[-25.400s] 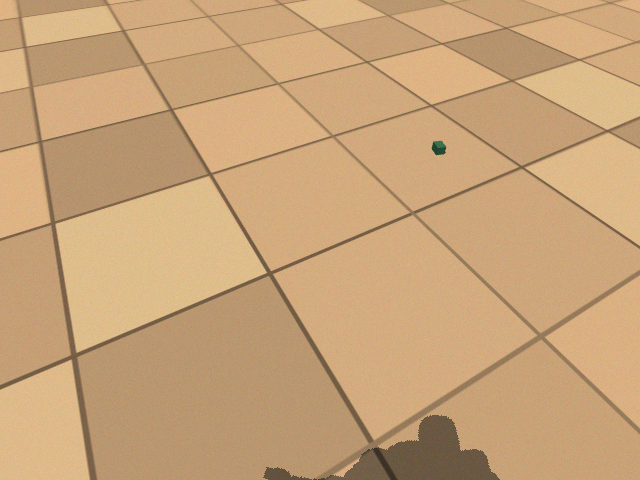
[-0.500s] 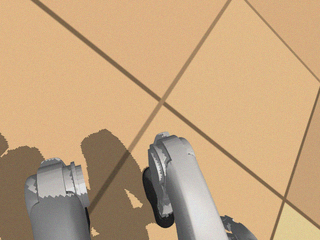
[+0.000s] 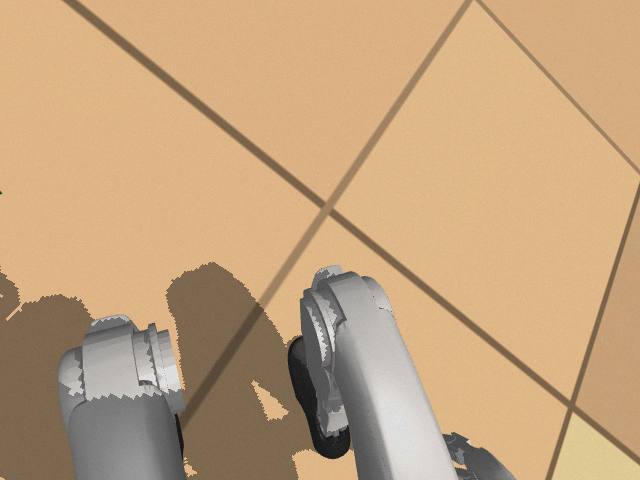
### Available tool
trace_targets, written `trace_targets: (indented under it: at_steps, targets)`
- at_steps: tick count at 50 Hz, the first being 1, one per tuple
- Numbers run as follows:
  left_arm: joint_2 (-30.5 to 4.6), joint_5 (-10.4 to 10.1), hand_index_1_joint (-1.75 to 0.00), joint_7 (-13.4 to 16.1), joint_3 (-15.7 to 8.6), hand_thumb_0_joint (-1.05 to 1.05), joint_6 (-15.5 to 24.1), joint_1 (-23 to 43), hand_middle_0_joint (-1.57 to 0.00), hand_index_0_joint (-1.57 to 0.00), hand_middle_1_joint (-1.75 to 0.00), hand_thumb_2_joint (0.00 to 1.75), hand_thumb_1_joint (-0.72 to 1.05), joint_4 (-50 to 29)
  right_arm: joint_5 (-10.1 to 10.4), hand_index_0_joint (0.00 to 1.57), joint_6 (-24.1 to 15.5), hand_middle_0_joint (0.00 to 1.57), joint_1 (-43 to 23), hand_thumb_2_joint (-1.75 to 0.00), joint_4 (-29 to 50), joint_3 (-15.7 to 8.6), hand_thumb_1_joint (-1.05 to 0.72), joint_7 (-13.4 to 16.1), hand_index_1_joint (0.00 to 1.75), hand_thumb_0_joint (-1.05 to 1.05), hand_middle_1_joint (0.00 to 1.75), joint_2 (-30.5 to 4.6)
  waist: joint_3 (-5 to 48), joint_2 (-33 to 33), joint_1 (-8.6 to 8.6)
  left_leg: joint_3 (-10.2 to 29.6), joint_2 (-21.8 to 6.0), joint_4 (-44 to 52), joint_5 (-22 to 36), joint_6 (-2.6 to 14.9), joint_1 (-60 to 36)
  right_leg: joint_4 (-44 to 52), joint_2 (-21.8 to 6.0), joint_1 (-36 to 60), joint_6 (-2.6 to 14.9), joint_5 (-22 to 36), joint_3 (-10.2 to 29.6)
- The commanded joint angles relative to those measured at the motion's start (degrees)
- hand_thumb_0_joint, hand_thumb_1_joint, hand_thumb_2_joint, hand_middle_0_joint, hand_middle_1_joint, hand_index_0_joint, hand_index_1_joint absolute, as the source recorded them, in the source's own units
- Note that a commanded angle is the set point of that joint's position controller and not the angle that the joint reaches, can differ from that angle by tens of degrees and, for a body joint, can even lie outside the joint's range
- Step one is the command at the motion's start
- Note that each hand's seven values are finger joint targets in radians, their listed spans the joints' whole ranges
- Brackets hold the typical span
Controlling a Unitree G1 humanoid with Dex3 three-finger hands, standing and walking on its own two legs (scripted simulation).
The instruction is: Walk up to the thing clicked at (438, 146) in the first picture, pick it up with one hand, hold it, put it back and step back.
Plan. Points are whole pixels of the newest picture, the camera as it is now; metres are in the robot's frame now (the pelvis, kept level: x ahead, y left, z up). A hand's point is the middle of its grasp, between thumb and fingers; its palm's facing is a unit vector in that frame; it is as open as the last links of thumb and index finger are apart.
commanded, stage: rise first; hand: left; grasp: from above
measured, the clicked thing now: out of the picture +0.51 +0.36 -0.30
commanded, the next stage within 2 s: none
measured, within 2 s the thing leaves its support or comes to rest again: neither
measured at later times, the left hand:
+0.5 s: hand out of the picture +0.46 +0.39 -0.16, palm faces -0.35 -0.21 -0.91, open 12.6 cm
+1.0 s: hand out of the picture +0.46 +0.39 -0.17, palm faces -0.36 -0.21 -0.91, open 12.5 cm
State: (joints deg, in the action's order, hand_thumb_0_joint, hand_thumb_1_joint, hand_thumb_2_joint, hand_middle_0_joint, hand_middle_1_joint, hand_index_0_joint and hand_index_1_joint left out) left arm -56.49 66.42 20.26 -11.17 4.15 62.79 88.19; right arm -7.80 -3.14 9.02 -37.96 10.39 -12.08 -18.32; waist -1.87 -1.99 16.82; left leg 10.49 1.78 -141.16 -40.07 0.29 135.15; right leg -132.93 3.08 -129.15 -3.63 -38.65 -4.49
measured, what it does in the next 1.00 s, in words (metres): stands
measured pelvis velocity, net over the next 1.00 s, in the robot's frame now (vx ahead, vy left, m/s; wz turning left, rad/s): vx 0.00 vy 0.00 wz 0.01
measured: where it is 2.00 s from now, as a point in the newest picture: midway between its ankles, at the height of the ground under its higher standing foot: (249, 447)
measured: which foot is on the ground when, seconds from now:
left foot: down 0.00-1.00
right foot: down 0.00-1.00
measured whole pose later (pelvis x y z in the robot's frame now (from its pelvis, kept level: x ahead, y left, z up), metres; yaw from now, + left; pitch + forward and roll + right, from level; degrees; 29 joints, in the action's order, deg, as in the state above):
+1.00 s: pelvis +0.00 +0.00 +0.00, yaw +0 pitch +34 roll -12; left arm -55.4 65.4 20.3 -11.0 3.3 62.5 88.4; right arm -7.7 -3.8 9.0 -38.2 9.7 -12.0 -18.3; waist -1.7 -1.6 16.9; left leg 10.2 1.6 -140.9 -40.0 0.0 135.2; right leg -133.1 3.0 -129.8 -3.9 -38.4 -4.2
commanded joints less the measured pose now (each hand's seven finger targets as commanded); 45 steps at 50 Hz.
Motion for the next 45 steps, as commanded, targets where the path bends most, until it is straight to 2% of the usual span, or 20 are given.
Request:
trace_targets:
  at_steps: [1,4,8,10,14,15,17,19,20,21,23,26,28,32,34,37,40,43,44,45]
  targets:
    - [-15.5,-0.1,-0.81,1.7,-0.2,0.00,0.1,17.2,-0.30,-0.30,-0.81,0.80,-0.32,-8.9,0.0,0.20,0.4,0.20,12.5,-0.90,-0.1,-5.0,-0.89,1.0,0.30,0.00,0.30,-16.8,38.2,26.8,1.12,-3.5,-2.1,18.0,11.4,0.02,-33.9,9.4,0.6,15.7,5.59,13.0,-7.5]
    - [-14.2,-0.1,-0.83,1.5,0.6,0.00,0.0,16.7,-0.30,-0.29,-0.83,0.80,-0.32,-7.4,-0.1,0.20,0.4,0.20,13.1,-0.90,0.0,-5.0,-0.89,0.8,0.30,0.00,0.30,-16.4,37.8,23.5,1.79,-4.3,-1.9,16.4,11.9,0.72,-31.5,10.4,1.0,17.6,5.31,13.9,-7.2]
    - [-17.3,-0.4,-0.82,1.9,-1.3,0.00,0.0,16.1,-0.31,-0.31,-0.82,0.78,-0.30,-8.9,-0.2,0.20,0.5,0.20,12.9,-0.90,0.2,-4.7,-0.89,1.1,0.30,0.00,0.30,-16.3,40.7,24.0,0.30,-5.2,-1.7,16.0,13.6,0.91,-31.1,10.7,0.9,20.8,5.03,15.2,-6.8]
    - [-16.0,-0.3,-0.82,1.5,-0.6,0.00,-0.2,15.8,-0.31,-0.31,-0.82,0.78,-0.30,-7.8,-0.1,0.20,0.5,0.20,13.1,-0.90,-0.1,-4.8,-0.89,1.0,0.30,0.00,0.30,-16.3,39.2,23.9,1.18,-4.7,-1.9,16.2,13.4,0.84,-31.4,10.3,0.8,18.9,5.20,14.9,-7.0]
    - [-15.9,-0.4,-0.79,1.8,-1.1,0.00,-0.3,14.7,-0.32,-0.32,-0.79,0.78,-0.29,-8.3,0.3,0.20,0.6,0.20,12.2,-0.90,0.6,-5.1,-0.89,1.2,0.30,0.00,0.30,-16.6,40.0,26.2,0.00,-3.8,-2.0,17.4,13.6,0.24,-34.6,9.3,0.7,16.2,5.63,14.3,-7.3]
    - [-14.7,-0.4,-0.82,1.7,-0.4,0.00,-0.4,14.7,-0.30,-0.30,-0.81,0.79,-0.31,-7.6,0.2,0.20,0.6,0.20,12.6,-0.90,0.2,-5.1,-0.89,1.1,0.30,0.00,0.30,-16.5,38.8,25.9,0.62,-3.8,-2.0,17.4,13.6,0.20,-34.3,9.3,0.6,15.7,5.61,14.3,-7.2]
    - [-16.3,-0.1,-0.81,2.0,-1.3,0.00,-0.4,16.6,-0.31,-0.30,-0.81,0.79,-0.31,-10.4,0.3,0.20,0.6,0.20,12.7,-0.90,0.0,-5.2,-0.89,1.1,0.30,0.00,0.30,-16.4,39.8,27.7,0.31,-4.0,-1.9,17.5,14.0,0.09,-34.9,9.1,0.5,15.8,5.70,14.6,-7.0]
    - [-16.0,-0.2,-0.80,2.0,-1.3,0.00,-0.4,16.9,-0.31,-0.31,-0.80,0.78,-0.31,-10.4,0.2,0.20,0.6,0.20,12.8,-0.90,0.2,-5.3,-0.89,1.0,0.30,0.00,0.30,-16.4,39.6,27.1,0.53,-4.5,-1.9,17.1,13.3,0.24,-33.8,9.3,0.5,16.3,5.58,14.3,-6.9]
    - [-15.6,-0.4,-0.80,2.0,-1.4,0.00,-0.4,16.1,-0.32,-0.32,-0.80,0.77,-0.29,-9.3,0.1,0.20,0.5,0.20,12.8,-0.90,0.2,-5.4,-0.89,1.0,0.30,0.00,0.30,-16.2,39.6,25.8,0.50,-4.7,-1.8,16.7,12.5,0.48,-32.6,9.7,0.7,16.7,5.47,13.8,-6.9]
    - [-14.9,-0.6,-0.80,1.9,-0.6,0.00,-0.3,16.5,-0.32,-0.31,-0.80,0.78,-0.30,-9.0,0.1,0.20,0.3,0.20,13.0,-0.90,0.1,-5.2,-0.89,0.9,0.30,0.00,0.30,-16.1,38.5,24.9,1.35,-4.8,-1.8,16.4,12.3,0.63,-31.6,9.9,0.7,17.0,5.45,13.8,-6.8]
    - [-15.6,-0.6,-0.80,1.8,-1.1,0.00,-0.3,16.2,-0.32,-0.32,-0.80,0.77,-0.28,-8.3,0.0,0.20,0.2,0.20,12.9,-0.90,0.0,-5.2,-0.89,1.0,0.30,0.00,0.30,-16.2,38.1,23.3,1.16,-4.9,-1.8,16.5,11.0,0.84,-30.1,10.4,0.7,17.4,5.30,12.8,-6.7]
    - [-14.0,-0.9,-0.79,1.0,0.4,0.00,-0.1,14.7,-0.33,-0.33,-0.80,0.75,-0.26,-5.7,-0.2,0.20,-0.3,0.20,13.3,-0.89,-0.3,-5.2,-0.89,1.0,0.30,0.00,0.30,-16.0,36.3,21.2,1.82,-5.3,-1.7,15.9,9.5,1.24,-28.3,11.3,0.9,18.0,5.14,11.6,-6.6]
    - [-15.9,-0.9,-0.78,0.8,0.0,0.00,0.3,15.7,-0.35,-0.35,-0.79,0.74,-0.25,-7.7,-0.2,0.20,-0.3,0.20,12.9,-0.89,0.0,-5.1,-0.89,1.2,0.30,0.00,0.30,-16.1,37.9,21.8,1.17,-5.5,-1.7,15.7,10.3,1.23,-29.0,11.4,0.8,19.4,5.08,12.2,-6.4]
    - [-16.7,-0.5,-0.79,1.3,-0.7,0.00,0.8,16.0,-0.33,-0.34,-0.80,0.74,-0.25,-8.3,-0.2,0.20,-0.3,0.20,13.3,-0.89,-0.1,-4.8,-0.88,1.2,0.30,0.00,0.30,-16.2,39.4,23.4,1.02,-5.0,-1.9,16.3,12.2,0.77,-31.3,10.6,0.8,19.7,5.24,13.6,-7.0]
    - [-17.7,-0.5,-0.77,1.9,-1.8,0.00,1.0,16.6,-0.34,-0.35,-0.78,0.74,-0.25,-10.9,-0.1,0.20,-0.3,0.20,13.0,-0.89,0.1,-4.9,-0.88,1.3,0.30,0.00,0.30,-16.4,42.3,26.3,0.07,-4.7,-1.9,16.7,14.0,0.27,-34.3,9.8,0.7,19.2,5.45,14.8,-7.2]
    - [-16.1,-0.3,-0.79,2.5,-1.8,0.00,0.2,15.4,-0.32,-0.32,-0.79,0.76,-0.27,-9.7,-0.2,0.20,-0.3,0.20,13.1,-0.89,-0.3,-5.1,-0.88,1.0,0.30,0.00,0.30,-16.5,40.7,27.3,0.47,-4.8,-1.9,16.4,15.6,0.20,-34.9,9.4,0.6,17.4,5.53,15.9,-7.2]
    - [-16.2,-0.6,-0.78,3.1,-2.1,0.00,-0.3,15.1,-0.33,-0.33,-0.78,0.75,-0.26,-10.0,-0.1,0.20,-0.1,0.20,12.7,-0.89,-0.4,-5.2,-0.88,0.8,0.30,0.00,0.30,-16.0,41.8,26.2,-0.24,-5.6,-1.8,15.8,15.9,0.57,-33.7,10.0,0.8,19.0,5.37,16.4,-6.8]
    - [-14.5,-1.1,-0.79,2.8,-0.7,0.00,-0.9,15.6,-0.32,-0.32,-0.80,0.75,-0.27,-8.2,-0.1,0.20,-0.2,0.20,12.9,-0.89,-0.7,-5.3,-0.88,0.7,0.30,0.00,0.30,-15.6,39.5,23.4,0.81,-5.8,-1.8,15.4,12.9,1.08,-29.7,10.7,0.9,19.0,5.21,14.7,-6.5]
    - [-14.4,-1.3,-0.78,2.7,-0.7,0.00,-1.0,14.5,-0.32,-0.32,-0.78,0.76,-0.27,-7.4,0.0,0.20,-0.2,0.20,12.5,-0.89,-0.6,-5.5,-0.88,0.7,0.30,0.00,0.30,-15.8,38.5,22.8,0.42,-5.9,-1.8,15.5,12.4,1.10,-29.5,10.9,0.9,18.6,5.26,14.3,-6.4]
    - [-14.2,-1.5,-0.79,2.4,-0.2,0.00,-1.0,15.2,-0.32,-0.33,-0.80,0.75,-0.26,-7.2,0.0,0.20,-0.3,0.20,12.6,-0.89,-0.6,-5.4,-0.88,0.7,0.30,0.00,0.30,-15.7,37.8,22.5,1.11,-5.6,-1.8,15.6,11.6,1.13,-29.0,10.9,0.9,18.2,5.26,13.4,-6.5]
